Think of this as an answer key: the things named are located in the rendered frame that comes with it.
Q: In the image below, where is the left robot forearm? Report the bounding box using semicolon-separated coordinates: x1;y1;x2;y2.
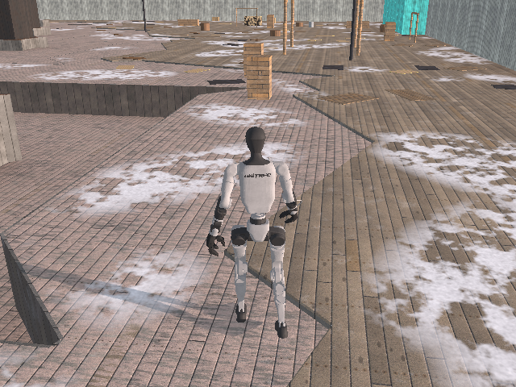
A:
209;196;227;236

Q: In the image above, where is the robot right upper arm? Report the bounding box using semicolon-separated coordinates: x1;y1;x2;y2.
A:
273;161;295;203

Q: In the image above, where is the robot left shin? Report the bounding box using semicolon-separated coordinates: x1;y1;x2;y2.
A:
235;262;246;312

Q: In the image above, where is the robot left hand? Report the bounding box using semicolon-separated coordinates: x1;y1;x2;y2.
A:
206;233;225;256

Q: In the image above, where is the robot left upper arm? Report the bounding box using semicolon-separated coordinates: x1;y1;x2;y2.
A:
219;163;240;209

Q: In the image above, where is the humanoid robot torso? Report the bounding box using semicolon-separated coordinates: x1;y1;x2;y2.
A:
238;157;276;242

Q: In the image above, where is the robot right hand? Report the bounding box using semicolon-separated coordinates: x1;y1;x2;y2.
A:
279;210;298;223

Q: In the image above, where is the right robot forearm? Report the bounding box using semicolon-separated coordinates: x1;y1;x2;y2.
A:
286;192;298;214

